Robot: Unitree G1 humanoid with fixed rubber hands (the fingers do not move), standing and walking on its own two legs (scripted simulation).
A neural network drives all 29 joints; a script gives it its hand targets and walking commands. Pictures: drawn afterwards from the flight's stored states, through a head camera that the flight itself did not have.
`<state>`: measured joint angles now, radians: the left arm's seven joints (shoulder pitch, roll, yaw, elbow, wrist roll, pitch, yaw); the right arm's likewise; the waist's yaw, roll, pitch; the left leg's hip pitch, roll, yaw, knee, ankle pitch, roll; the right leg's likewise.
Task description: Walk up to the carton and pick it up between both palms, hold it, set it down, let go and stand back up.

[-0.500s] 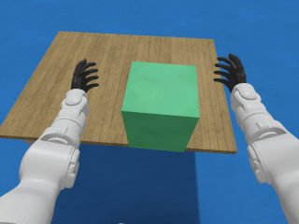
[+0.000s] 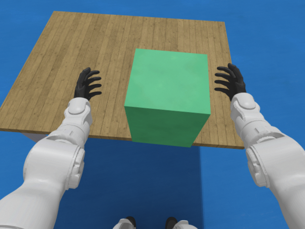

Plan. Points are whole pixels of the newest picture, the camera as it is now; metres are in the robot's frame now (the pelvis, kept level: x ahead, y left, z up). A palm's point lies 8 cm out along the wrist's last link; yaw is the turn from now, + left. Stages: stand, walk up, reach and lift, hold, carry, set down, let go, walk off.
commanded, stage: reach and lift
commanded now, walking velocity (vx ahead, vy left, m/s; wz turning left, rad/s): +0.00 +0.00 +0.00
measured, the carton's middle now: (165, 102) +0.49 -0.02 -0.06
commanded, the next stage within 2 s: none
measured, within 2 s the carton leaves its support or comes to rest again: neither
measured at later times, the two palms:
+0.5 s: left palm (98, 102) +0.46 +0.19 -0.02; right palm (230, 101) +0.47 -0.21 -0.01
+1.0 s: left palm (116, 104) +0.46 +0.14 -0.02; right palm (218, 105) +0.46 -0.17 -0.02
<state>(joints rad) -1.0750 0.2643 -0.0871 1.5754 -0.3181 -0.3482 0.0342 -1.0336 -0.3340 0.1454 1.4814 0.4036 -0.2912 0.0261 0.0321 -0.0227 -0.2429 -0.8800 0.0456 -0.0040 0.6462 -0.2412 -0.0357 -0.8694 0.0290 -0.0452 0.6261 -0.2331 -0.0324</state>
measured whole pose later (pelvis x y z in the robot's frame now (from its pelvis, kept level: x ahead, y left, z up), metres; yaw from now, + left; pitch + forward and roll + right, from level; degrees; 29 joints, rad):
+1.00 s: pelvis -0.01 +0.01 -0.03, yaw -2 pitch +34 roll -1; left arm -1.08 0.09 0.17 1.53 -0.08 -0.52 0.11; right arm -1.06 -0.20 -0.15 1.49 0.09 -0.46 -0.06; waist 0.03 0.02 -0.28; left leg -1.12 0.05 0.02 0.84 -0.32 -0.02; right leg -1.11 0.03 -0.02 0.81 -0.30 -0.02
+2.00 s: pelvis +0.03 +0.00 +0.00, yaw -1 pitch +29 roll -1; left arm -0.87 0.02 0.51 1.38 0.29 -0.63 0.09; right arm -0.86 -0.04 -0.67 1.30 -0.45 -0.59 -0.09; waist 0.02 0.03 -0.17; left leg -0.85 0.05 0.01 0.62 -0.27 -0.03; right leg -0.84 0.03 -0.03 0.59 -0.25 -0.03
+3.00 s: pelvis +0.02 +0.01 +0.00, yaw -1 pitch +31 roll -1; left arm -0.85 0.02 0.38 1.46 0.14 -0.72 0.11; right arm -0.89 -0.12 -0.55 1.50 -0.38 -0.72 -0.14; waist 0.02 0.02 -0.22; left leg -0.90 0.06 0.01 0.60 -0.23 -0.02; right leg -0.88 0.04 -0.04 0.55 -0.21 -0.03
